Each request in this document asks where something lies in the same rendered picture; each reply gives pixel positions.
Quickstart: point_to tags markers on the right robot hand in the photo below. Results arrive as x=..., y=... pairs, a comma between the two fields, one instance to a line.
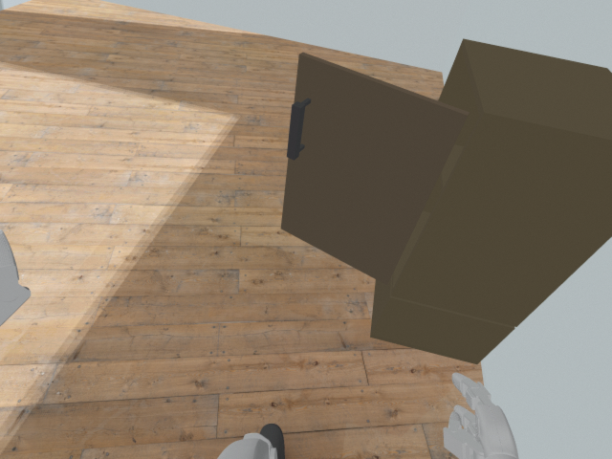
x=486, y=433

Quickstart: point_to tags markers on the left robot foot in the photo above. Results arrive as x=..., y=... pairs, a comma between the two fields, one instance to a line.
x=274, y=434

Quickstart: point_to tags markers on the cupboard door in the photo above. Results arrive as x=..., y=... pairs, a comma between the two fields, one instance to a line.
x=372, y=156

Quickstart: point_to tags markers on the robot left thigh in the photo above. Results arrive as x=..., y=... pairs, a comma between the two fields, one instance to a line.
x=249, y=449

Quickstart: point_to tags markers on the left robot hand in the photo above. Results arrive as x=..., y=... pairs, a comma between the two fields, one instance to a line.
x=12, y=294

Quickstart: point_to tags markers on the handle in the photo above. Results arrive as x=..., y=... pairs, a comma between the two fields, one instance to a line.
x=296, y=124

